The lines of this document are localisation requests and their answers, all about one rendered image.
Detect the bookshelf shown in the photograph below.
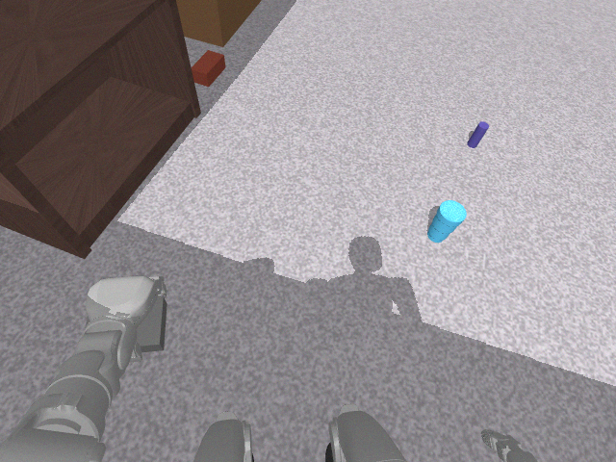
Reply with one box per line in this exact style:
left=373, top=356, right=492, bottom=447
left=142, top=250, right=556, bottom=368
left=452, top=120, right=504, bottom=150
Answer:
left=0, top=0, right=201, bottom=259

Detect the left robot hand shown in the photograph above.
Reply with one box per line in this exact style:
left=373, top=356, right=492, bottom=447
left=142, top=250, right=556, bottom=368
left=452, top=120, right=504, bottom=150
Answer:
left=86, top=275, right=167, bottom=362

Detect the right robot hand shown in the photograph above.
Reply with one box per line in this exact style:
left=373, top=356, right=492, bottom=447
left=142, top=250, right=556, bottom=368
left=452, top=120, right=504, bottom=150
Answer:
left=481, top=429, right=538, bottom=462

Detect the left robot arm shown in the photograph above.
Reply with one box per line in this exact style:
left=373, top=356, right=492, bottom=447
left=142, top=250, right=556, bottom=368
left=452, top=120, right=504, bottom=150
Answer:
left=0, top=316, right=137, bottom=462

